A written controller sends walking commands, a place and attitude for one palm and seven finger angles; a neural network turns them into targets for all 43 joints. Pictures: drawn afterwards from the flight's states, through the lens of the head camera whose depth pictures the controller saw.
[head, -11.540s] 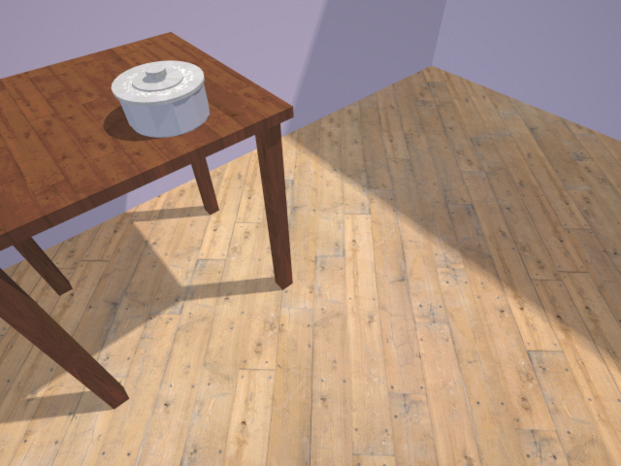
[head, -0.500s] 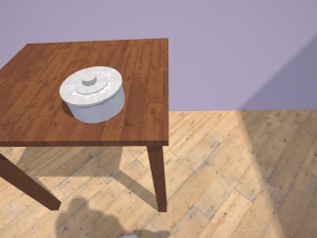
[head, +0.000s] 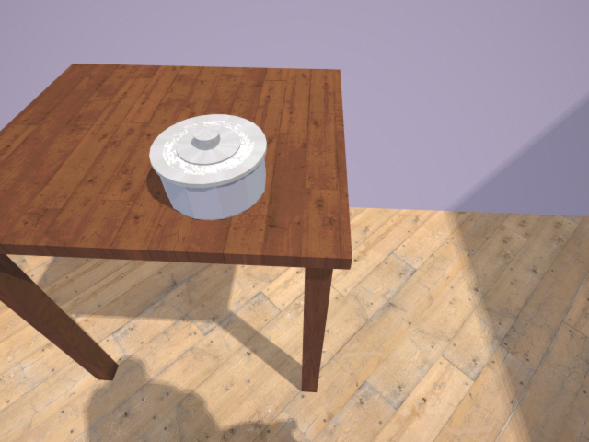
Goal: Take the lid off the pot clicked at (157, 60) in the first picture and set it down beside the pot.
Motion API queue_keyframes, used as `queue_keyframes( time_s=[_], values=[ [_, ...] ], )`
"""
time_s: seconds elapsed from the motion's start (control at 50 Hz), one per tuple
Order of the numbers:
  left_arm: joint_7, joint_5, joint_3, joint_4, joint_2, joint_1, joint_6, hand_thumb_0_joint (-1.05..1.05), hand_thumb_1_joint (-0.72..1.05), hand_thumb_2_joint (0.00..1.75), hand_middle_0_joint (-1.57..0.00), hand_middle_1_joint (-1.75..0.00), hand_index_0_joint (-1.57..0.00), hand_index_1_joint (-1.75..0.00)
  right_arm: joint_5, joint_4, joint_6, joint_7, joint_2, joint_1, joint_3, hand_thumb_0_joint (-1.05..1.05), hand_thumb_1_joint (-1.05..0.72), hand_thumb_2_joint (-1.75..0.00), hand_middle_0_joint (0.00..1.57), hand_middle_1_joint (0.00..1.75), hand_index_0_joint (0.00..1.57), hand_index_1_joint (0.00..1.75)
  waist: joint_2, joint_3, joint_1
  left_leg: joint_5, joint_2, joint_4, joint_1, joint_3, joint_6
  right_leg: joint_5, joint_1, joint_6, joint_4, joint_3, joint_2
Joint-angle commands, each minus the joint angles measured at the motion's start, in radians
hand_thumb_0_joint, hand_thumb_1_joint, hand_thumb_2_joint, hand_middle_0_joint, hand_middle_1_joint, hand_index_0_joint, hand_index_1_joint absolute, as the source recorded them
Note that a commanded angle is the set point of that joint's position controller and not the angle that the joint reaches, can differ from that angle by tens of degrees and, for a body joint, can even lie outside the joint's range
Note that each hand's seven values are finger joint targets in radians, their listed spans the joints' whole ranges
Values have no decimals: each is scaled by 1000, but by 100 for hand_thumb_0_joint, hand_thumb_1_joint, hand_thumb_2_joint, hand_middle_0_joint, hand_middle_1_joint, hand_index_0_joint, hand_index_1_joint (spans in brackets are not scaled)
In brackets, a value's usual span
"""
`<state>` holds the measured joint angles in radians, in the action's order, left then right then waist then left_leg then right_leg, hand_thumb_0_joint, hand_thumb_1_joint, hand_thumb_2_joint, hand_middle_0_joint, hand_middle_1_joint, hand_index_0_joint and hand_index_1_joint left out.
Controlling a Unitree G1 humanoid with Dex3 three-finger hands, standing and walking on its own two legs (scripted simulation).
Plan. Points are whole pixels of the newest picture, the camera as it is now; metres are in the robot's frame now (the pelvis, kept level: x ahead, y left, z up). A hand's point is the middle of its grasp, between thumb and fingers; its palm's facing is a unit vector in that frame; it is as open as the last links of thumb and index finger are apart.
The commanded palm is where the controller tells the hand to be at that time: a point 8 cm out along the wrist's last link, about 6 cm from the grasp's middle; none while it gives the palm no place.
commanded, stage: come to a stop and stand still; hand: left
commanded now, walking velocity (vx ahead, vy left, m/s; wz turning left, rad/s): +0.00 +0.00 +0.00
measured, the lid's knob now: (206, 136) +0.55 +0.20 +0.12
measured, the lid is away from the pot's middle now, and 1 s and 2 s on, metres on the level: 0.00 0.00 0.00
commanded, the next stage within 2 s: look again from close up in 1.04 s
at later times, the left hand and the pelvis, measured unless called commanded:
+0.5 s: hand out of the picture +0.06 +0.20 -0.16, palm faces -0.03 -0.97 -0.24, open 7.4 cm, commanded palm none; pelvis +0.02 +0.01 +0.01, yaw -2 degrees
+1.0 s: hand out of the picture +0.06 +0.16 -0.16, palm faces -0.01 -0.97 -0.22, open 7.4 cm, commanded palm none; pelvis +0.03 -0.02 +0.01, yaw -2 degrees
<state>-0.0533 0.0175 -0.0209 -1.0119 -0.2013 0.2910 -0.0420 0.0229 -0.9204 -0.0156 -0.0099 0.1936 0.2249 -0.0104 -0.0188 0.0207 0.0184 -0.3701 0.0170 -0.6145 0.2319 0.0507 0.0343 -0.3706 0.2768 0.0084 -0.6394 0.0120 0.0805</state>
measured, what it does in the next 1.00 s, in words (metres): stands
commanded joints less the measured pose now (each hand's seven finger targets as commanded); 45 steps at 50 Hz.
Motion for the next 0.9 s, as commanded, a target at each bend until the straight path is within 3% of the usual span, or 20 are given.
queue_keyframes(
  time_s=[0.0,0.02,0.06,0.12,0.16,0.24,0.36,0.66,0.82,0.88],
  values=[
    [9,0,2,72,-76,8,25,0,90,90,-20,-30,-20,-30,-1,57,15,-13,145,11,-23,0,-90,-90,20,30,20,30,-124,86,0,328,-182,258,73,-178,56,-15,19,-20,34,-37,-49],
    [11,0,4,63,-76,21,29,0,90,90,-20,-30,-20,-30,-4,56,14,-12,145,-3,-20,0,-90,-90,20,30,20,30,-60,90,8,247,-153,242,78,-158,41,57,5,-22,100,-11,-42],
    [15,1,1,67,-95,11,36,0,90,90,-20,-30,-20,-30,-5,57,14,-10,128,-1,-22,0,-90,-90,20,30,20,30,17,74,-7,141,-118,236,48,-140,19,114,15,-34,154,50,-22],
    [14,3,2,82,-107,-10,39,0,90,90,-20,-30,-20,-30,-7,46,22,-6,136,17,-24,0,-90,-90,20,30,20,30,83,71,-22,46,-108,257,34,-135,14,99,32,-30,168,76,-10],
    [15,3,0,89,-109,-7,36,0,90,90,-20,-30,-20,-30,-6,41,27,-5,141,12,-24,0,-90,-90,20,30,20,30,43,54,-16,60,-118,276,30,-146,19,117,20,-24,148,59,-19],
    [13,-1,-2,85,-111,9,42,0,90,90,-20,-30,-20,-30,-8,20,42,-10,129,19,-19,0,-90,-90,20,30,20,30,20,-21,-11,262,-119,243,-40,-121,19,214,-24,-21,136,56,-8],
    [10,-5,-3,71,-112,1,42,0,90,90,-20,-30,-20,-30,-10,-18,47,-19,126,37,-19,0,-90,-90,20,30,20,30,-8,-34,-13,430,-118,200,-82,-101,12,303,-45,-18,125,53,-1],
    [10,-8,-3,35,-112,-10,45,0,90,90,-20,-30,-20,-30,-12,-88,44,-25,107,60,-19,0,-90,-90,20,30,20,30,23,1,-15,364,-115,184,-82,-70,-2,363,-55,-28,153,75,10],
    [9,-6,-3,30,-111,0,57,0,90,90,-20,-30,-20,-30,-14,-106,44,-24,94,62,-20,0,-90,-90,20,30,20,30,64,-28,-19,349,-113,173,-98,-61,-10,432,-70,-37,168,101,17],
    [8,-7,-3,31,-108,5,57,0,90,90,-20,-30,-20,-30,-15,-110,45,-25,92,55,-20,0,-90,-90,20,30,20,30,46,-25,-18,358,-116,174,-102,-57,-11,427,-65,-37,173,99,16]
  ],
)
